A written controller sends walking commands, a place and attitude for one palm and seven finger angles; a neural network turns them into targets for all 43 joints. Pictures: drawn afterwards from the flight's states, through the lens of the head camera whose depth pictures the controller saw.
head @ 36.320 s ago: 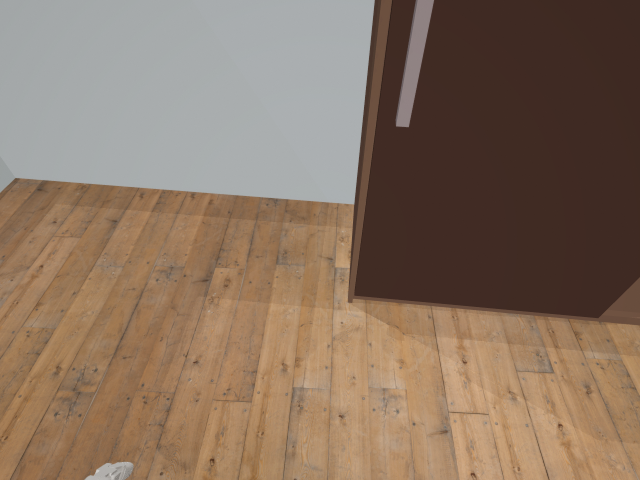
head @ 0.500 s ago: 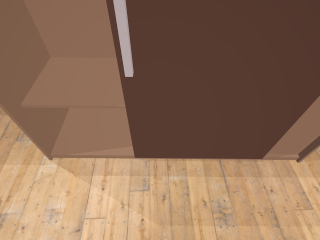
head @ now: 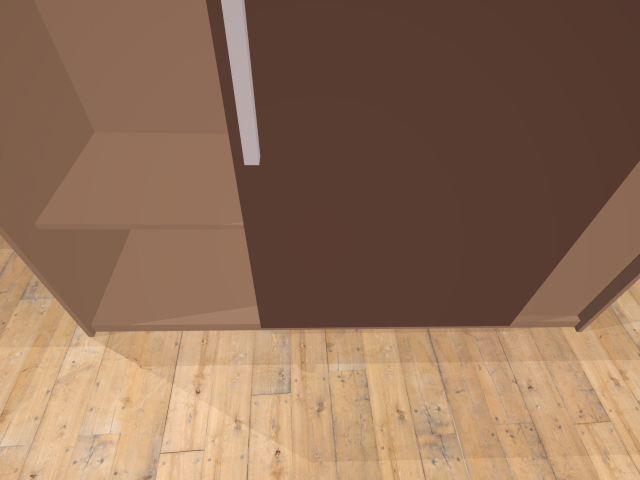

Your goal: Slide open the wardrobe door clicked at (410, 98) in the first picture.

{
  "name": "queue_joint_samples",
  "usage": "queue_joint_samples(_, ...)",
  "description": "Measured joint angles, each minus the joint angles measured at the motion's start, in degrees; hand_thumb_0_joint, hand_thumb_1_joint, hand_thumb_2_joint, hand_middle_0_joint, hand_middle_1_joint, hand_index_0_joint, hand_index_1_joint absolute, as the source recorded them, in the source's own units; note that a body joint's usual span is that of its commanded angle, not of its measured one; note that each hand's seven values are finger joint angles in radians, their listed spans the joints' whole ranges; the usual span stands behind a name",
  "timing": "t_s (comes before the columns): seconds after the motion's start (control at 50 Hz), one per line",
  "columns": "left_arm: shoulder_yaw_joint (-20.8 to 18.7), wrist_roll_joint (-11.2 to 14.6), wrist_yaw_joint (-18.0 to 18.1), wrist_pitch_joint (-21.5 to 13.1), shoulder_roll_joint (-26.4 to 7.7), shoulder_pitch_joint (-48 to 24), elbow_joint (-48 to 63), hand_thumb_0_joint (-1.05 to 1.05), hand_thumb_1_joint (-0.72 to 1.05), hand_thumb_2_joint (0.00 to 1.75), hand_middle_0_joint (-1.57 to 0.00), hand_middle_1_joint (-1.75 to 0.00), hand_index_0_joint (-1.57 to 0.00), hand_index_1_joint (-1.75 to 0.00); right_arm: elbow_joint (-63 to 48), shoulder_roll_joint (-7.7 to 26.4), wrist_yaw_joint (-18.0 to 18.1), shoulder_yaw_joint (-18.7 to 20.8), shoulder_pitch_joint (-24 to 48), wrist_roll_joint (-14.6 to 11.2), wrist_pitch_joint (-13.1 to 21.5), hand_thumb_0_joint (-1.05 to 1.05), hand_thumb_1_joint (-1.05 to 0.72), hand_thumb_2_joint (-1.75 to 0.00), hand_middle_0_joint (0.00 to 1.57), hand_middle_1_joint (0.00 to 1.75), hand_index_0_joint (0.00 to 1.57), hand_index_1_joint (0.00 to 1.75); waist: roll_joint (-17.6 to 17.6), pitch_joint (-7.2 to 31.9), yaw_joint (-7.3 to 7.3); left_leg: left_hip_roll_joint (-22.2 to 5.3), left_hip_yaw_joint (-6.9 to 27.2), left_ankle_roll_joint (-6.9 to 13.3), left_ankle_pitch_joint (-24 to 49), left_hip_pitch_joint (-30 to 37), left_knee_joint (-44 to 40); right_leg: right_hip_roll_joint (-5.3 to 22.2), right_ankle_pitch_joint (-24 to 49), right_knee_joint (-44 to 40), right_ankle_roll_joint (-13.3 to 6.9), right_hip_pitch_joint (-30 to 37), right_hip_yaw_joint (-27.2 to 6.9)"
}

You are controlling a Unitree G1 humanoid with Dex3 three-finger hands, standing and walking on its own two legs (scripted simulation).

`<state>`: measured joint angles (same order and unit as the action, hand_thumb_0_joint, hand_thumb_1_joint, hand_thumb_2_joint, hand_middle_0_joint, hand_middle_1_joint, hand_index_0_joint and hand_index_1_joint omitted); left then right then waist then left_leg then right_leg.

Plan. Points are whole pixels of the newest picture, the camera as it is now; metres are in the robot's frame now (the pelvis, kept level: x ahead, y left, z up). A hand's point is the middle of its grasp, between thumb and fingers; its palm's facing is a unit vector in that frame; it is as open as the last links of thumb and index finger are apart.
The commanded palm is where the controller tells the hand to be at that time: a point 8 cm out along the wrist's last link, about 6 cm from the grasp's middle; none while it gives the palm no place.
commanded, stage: look to check the result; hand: left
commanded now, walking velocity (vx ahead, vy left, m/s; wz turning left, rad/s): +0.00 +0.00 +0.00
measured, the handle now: (244, 74) +0.67 +0.17 +0.18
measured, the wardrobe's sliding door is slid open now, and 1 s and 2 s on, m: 0.58 0.58 0.58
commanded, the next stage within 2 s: stand and wait in 0.60 s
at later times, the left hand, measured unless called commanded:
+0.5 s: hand out of the picture +0.02 +0.20 -0.18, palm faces -0.01 -0.97 -0.22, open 7.3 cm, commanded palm none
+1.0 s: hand out of the picture +0.07 +0.23 -0.16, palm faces -0.02 -0.95 -0.31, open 7.3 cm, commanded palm none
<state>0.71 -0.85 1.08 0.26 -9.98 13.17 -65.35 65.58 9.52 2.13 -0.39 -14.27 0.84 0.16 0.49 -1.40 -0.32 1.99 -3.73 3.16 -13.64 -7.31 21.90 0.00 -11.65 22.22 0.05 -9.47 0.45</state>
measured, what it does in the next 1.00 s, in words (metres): stands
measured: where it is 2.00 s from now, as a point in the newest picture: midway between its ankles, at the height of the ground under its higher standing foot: outside the picture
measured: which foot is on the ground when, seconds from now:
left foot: down 0.00-1.00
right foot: down 0.00-1.00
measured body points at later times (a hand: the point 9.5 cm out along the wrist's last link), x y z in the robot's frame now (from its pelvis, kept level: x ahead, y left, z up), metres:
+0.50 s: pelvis -0.01 +0.00 +0.00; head +0.00 +0.01 +0.45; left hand +0.02 +0.25 -0.16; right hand +0.01 -0.25 -0.15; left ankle -0.02 +0.08 -0.74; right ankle +0.00 -0.12 -0.74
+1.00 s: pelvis +0.00 +0.00 +0.00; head +0.01 +0.00 +0.45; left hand +0.07 +0.28 -0.14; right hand +0.07 -0.29 -0.13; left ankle -0.02 +0.08 -0.74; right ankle +0.00 -0.12 -0.74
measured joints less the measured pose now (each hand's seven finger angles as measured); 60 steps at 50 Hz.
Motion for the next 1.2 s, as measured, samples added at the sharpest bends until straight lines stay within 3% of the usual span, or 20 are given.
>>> queue_joint_samples(0.3, -0.4, -0.1, 0.0, -0.1, -0.3, 1.3, -1.0, 0.0, 0.91, 0.9, -0.2, -0.3, -0.2, -0.3, 0.4, 0.2, 0.0, 0.7, -1.1, -0.2, -0.1, 0.01, -0.9, -0.9, 0.2, 0.3, 0.2, 0.3, -0.4, -1.3, -0.03, 0.0, -0.1, 0.2, 0.3, -1.2, 0.8, 0.0, 0.7, 0.1, 0.1, -0.9, 0.0)
queue_joint_samples(0.88, -0.9, -0.2, -0.9, -1.0, -7.2, -6.5, 0.6, 0.0, 0.91, 0.9, -0.2, -0.3, -0.2, -0.3, -1.1, 7.5, -1.1, 1.1, 6.7, -0.1, 0.7, 0.01, -0.9, -0.9, 0.2, 0.3, 0.2, 0.3, -0.3, -0.6, -0.03, 0.3, 0.5, 0.0, 1.9, 1.1, -3.0, 0.3, 1.5, -2.6, 0.0, 1.1, 0.5)
queue_joint_samples(1.2, -0.6, 0.0, -1.0, -1.1, -8.3, -7.2, 0.3, 0.0, 0.9, 0.9, -0.2, -0.3, -0.21, -0.3, -0.9, 8.8, -1.3, 0.6, 7.9, -0.2, 0.5, 0.01, -0.9, -0.9, 0.2, 0.3, 0.2, 0.3, -0.3, -0.7, -0.01, -0.1, 1.1, -0.8, 2.1, 2.6, -4.8, -0.2, 1.4, -4.2, -0.6, 2.6, 1.0)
